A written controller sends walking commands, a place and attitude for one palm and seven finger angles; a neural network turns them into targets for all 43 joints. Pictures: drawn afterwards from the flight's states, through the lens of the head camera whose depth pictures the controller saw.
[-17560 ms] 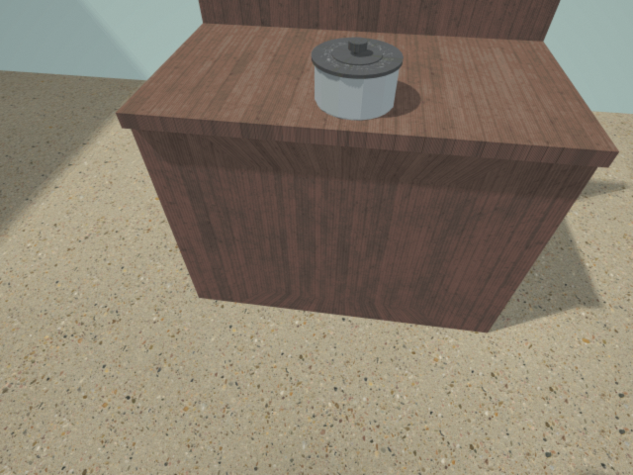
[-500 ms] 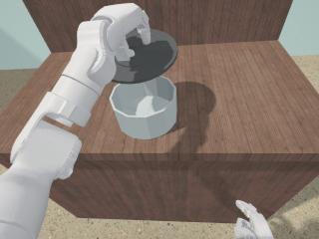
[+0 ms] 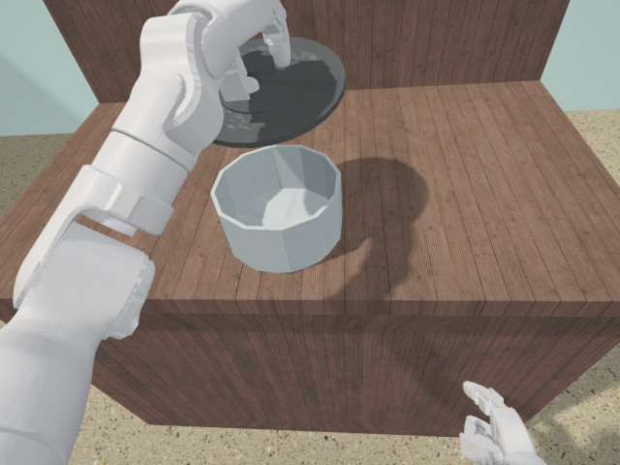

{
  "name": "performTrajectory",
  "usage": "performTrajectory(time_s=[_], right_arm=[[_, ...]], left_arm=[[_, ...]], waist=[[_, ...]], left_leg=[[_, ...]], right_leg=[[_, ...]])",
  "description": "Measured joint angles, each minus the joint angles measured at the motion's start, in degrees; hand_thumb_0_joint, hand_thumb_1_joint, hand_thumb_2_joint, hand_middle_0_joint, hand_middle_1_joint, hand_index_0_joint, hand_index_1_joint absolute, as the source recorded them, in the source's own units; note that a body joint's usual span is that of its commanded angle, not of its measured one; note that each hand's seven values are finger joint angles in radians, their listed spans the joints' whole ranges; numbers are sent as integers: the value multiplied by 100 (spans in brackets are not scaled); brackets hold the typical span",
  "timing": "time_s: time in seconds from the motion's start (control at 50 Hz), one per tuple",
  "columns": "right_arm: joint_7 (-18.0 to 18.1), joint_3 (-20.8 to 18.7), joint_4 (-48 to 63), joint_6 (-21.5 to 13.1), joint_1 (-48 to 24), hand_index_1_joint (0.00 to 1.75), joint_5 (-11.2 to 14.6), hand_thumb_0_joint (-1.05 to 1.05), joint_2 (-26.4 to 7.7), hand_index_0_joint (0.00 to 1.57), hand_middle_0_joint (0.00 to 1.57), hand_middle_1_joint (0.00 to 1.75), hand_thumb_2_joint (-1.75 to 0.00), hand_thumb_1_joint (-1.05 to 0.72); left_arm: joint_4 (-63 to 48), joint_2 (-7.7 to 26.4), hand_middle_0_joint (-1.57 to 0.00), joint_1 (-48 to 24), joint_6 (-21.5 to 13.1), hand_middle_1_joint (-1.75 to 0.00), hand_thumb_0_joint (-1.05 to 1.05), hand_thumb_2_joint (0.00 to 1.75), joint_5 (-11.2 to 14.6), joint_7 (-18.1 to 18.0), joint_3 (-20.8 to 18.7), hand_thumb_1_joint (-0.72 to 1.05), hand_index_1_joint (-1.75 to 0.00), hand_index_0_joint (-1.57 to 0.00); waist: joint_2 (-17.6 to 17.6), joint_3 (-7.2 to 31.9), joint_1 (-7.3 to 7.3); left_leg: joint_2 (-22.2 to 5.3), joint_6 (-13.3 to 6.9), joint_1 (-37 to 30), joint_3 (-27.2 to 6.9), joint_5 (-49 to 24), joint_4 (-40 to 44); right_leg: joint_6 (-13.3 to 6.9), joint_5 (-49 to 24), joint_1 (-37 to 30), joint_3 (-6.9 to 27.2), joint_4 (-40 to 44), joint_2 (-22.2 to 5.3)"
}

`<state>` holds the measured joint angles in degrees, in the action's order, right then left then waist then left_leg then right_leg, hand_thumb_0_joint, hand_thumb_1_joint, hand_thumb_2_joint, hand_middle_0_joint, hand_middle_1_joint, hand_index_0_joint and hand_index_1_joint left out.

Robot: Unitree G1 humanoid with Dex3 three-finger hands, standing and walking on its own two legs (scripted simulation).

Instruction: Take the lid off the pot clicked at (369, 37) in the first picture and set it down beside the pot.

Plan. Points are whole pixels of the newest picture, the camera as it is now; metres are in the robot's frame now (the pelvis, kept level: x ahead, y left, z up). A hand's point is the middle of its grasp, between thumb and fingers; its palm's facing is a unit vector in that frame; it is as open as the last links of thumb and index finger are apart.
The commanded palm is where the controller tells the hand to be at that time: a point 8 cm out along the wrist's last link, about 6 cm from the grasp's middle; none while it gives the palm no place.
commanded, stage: move the lid sideways beside the pot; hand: left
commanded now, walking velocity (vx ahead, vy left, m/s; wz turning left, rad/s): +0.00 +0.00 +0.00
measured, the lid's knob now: (257, 67) +0.48 +0.07 +0.29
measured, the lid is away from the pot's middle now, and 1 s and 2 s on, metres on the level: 0.02 0.11 0.25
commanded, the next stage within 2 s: none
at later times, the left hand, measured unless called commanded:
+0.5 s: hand (197, 75) +0.45 +0.13 +0.30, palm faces -0.07 -0.06 -1.00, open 7.2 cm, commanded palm +0.42 +0.14 +0.38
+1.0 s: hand (144, 79) +0.44 +0.18 +0.30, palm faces -0.06 -0.06 -1.00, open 7.2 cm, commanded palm +0.41 +0.20 +0.38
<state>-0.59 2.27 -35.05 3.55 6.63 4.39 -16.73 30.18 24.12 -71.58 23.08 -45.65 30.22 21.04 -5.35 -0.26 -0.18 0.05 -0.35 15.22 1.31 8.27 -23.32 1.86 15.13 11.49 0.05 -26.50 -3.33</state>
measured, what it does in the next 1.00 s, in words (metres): stands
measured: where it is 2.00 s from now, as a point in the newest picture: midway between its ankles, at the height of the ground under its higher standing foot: outside the picture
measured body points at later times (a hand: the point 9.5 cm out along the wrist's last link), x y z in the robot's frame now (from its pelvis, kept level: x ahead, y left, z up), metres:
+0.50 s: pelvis +0.00 +0.00 +0.00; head +0.02 -0.04 +0.45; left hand +0.45 +0.13 +0.35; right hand +0.18 -0.24 -0.11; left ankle +0.04 +0.12 -0.74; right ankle -0.01 -0.14 -0.74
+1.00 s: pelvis +0.00 +0.01 +0.00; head +0.02 -0.03 +0.45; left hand +0.43 +0.19 +0.36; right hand +0.19 -0.23 -0.11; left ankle +0.04 +0.12 -0.74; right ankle -0.01 -0.14 -0.74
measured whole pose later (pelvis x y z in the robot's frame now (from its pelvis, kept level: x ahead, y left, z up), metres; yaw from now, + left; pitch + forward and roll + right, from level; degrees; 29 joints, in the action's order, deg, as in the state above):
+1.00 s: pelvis +0.00 +0.01 +0.00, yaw +1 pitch +0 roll +0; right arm 0.2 2.5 -34.0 4.9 7.3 5.0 -16.8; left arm 27.6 34.4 -67.0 21.6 -49.0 35.2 14.9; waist -4.8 -1.2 0.3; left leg 0.5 -0.9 15.8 0.7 8.4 -23.8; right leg 2.2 14.6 11.1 -0.5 -25.4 -3.8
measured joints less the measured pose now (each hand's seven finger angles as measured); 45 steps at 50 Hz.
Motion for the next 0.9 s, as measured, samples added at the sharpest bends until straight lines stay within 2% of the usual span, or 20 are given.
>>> performTrajectory(time_s=[0.12,0.22,0.34,0.54,0.7,0.9], right_arm=[[45,29,-40,-124,-43,30,-16,1,41,20,20,30,-90,-91],[51,75,-79,-90,-31,30,-19,1,56,20,20,30,-90,-91],[60,44,4,-45,94,30,-12,1,43,20,20,30,-90,-90],[118,-18,30,-43,154,30,25,1,-34,20,20,30,-90,-90],[91,-12,48,-13,115,30,31,1,-33,20,20,30,-90,-91],[66,-6,112,86,104,30,47,1,-18,20,20,30,-90,-90]], left_arm=[[71,-3,-98,-60,-25,-96,3,93,-27,28,36,28,-79,-69],[301,14,-98,-68,-39,-96,3,93,-134,-34,-190,28,-79,-69],[137,262,-98,127,5,-96,3,93,-268,78,-308,28,-79,-69],[-121,557,-98,264,20,-96,3,93,-282,313,-250,28,-79,-69],[-195,733,-98,347,-60,-96,3,93,-286,379,-469,28,-79,-69],[-399,951,-98,495,-89,-96,3,92,-339,467,-548,29,-79,-69]], waist=[[7,-25,8],[-16,23,-5],[-34,28,-20],[32,-83,10],[55,-82,4],[41,-93,47]], left_leg=[[3,5,-11,-16,-10,16],[0,3,-22,9,-10,48],[-1,-6,-48,34,6,63],[17,-20,-47,-1,28,17],[27,-39,-23,-4,25,17],[46,-58,31,-36,21,-29]], right_leg=[[-5,-5,-16,-16,15,-1],[3,-12,-12,9,40,0],[8,-7,-32,34,61,0],[13,-3,-77,-4,77,-16],[31,-32,-78,-7,127,-25],[35,-45,-61,-40,125,-40]])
